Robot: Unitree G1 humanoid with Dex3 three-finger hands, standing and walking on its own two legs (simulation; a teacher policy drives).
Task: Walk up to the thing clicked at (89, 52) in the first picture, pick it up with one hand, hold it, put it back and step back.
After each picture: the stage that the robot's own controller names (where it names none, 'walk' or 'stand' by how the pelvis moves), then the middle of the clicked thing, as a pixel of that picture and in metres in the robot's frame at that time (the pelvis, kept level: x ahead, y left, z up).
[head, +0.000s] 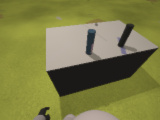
stand; (90, 43) +0.68 +0.03 +0.05
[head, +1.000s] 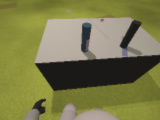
walk; (85, 39) +0.63 +0.08 +0.09
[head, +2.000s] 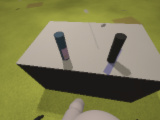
stand; (62, 47) +0.51 +0.27 +0.07
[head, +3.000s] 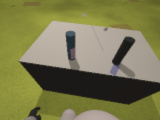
stand; (71, 47) +0.54 +0.17 +0.07
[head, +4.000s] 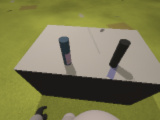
stand; (66, 52) +0.49 +0.21 +0.06
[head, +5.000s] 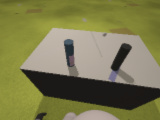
stand; (69, 54) +0.50 +0.20 +0.05
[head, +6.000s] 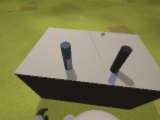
stand; (67, 57) +0.46 +0.20 +0.04
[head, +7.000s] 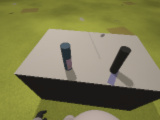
stand; (67, 58) +0.46 +0.20 +0.04
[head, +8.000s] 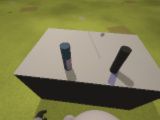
stand; (66, 58) +0.46 +0.20 +0.04
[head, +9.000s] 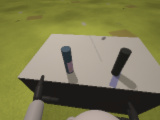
rise first; (68, 61) +0.45 +0.21 +0.05
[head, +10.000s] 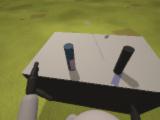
go down; (70, 58) +0.47 +0.20 +0.05
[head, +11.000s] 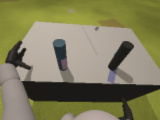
go down; (61, 57) +0.43 +0.19 +0.07
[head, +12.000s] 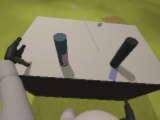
close in; (62, 52) +0.45 +0.19 +0.09
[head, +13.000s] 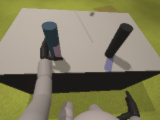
close; (53, 44) +0.48 +0.21 +0.12
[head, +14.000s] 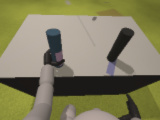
lift; (56, 51) +0.44 +0.20 +0.12
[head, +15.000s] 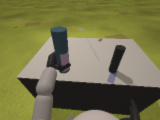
lift; (62, 53) +0.32 +0.17 +0.26
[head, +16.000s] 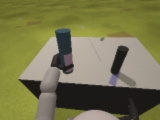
hold; (65, 53) +0.34 +0.15 +0.24
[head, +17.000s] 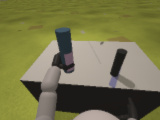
hold; (66, 53) +0.33 +0.15 +0.26
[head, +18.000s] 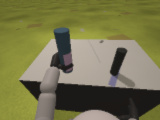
hold; (65, 53) +0.33 +0.15 +0.26
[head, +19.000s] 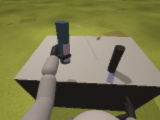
crouch; (63, 44) +0.42 +0.17 +0.24
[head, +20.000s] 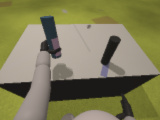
lower; (52, 39) +0.50 +0.21 +0.18
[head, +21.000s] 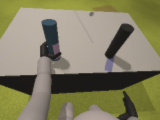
lower; (52, 43) +0.48 +0.21 +0.12
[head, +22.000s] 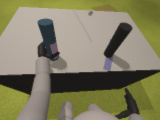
lower; (50, 43) +0.48 +0.22 +0.12
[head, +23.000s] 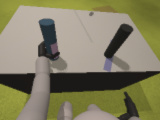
lower; (51, 42) +0.48 +0.22 +0.12
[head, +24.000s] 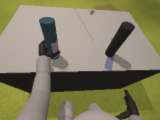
loosen; (51, 41) +0.49 +0.21 +0.12
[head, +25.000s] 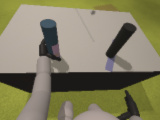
withdraw; (52, 43) +0.47 +0.21 +0.12
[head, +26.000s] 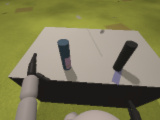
sink last; (65, 56) +0.44 +0.20 +0.09
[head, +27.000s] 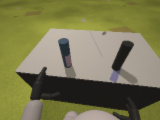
stand; (66, 54) +0.47 +0.23 +0.09
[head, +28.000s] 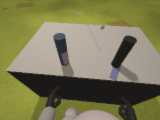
stand; (62, 51) +0.46 +0.22 +0.10
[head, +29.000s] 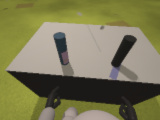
stand; (62, 50) +0.46 +0.22 +0.11
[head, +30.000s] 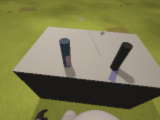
stand; (66, 54) +0.47 +0.21 +0.07
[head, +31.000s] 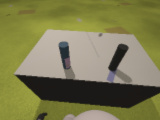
stand; (65, 57) +0.48 +0.22 +0.04
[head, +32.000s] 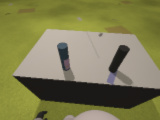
stand; (64, 58) +0.46 +0.22 +0.04
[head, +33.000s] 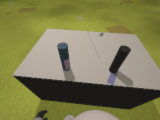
stand; (64, 58) +0.46 +0.22 +0.04
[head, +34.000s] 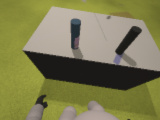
walk; (75, 36) +0.61 +0.15 +0.05
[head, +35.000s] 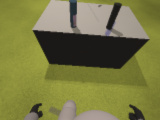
walk; (73, 15) +0.92 +0.27 +0.07
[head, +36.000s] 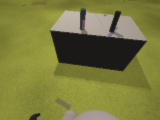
stand; (82, 19) +1.13 +0.18 +0.06
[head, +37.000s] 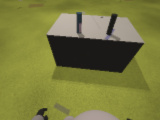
stand; (79, 23) +1.08 +0.20 +0.04
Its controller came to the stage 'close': yes
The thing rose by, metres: 0.22
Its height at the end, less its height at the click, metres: +0.00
